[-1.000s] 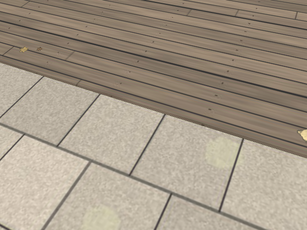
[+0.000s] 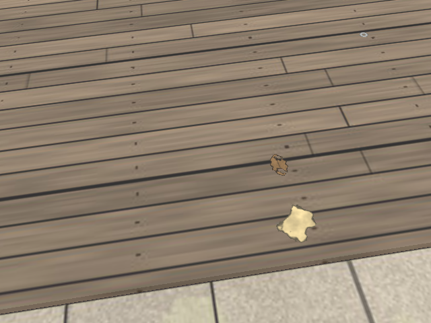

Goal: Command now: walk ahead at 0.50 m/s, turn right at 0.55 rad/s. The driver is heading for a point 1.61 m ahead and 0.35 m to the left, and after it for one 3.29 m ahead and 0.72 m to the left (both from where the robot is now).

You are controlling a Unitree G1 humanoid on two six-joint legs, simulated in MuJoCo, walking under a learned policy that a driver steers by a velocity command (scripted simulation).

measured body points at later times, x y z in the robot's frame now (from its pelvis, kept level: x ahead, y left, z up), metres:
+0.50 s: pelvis +0.29 +0.05 +0.00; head +0.32 +0.07 +0.45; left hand +0.45 +0.30 -0.10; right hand +0.28 -0.22 -0.12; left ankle +0.24 +0.12 -0.74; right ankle +0.42 -0.10 -0.69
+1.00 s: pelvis +0.54 +0.05 +0.00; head +0.57 +0.04 +0.45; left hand +0.46 +0.31 -0.11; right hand +0.79 -0.14 -0.11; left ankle +0.58 +0.21 -0.67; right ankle +0.53 -0.05 -0.74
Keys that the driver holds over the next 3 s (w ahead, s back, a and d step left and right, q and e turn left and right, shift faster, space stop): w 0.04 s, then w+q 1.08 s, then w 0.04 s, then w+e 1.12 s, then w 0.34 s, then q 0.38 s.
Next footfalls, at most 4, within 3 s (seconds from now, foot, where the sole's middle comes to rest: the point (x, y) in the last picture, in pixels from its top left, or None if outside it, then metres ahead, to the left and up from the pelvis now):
0.16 left None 0.28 0.12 -0.78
0.68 right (264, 289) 0.57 -0.04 -0.78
1.22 left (175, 235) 0.74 0.26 -0.78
1.76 right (195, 160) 1.07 0.22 -0.78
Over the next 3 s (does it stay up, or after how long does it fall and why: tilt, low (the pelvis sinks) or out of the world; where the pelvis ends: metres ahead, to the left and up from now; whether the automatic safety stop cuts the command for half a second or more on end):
stays up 1.48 0.27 0.00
